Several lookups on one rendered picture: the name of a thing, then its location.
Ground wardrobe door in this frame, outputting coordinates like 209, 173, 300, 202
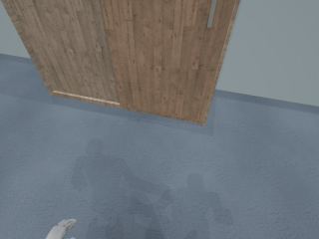
101, 0, 236, 122
10, 0, 120, 103

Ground left robot hand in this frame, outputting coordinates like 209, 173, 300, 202
45, 219, 77, 239

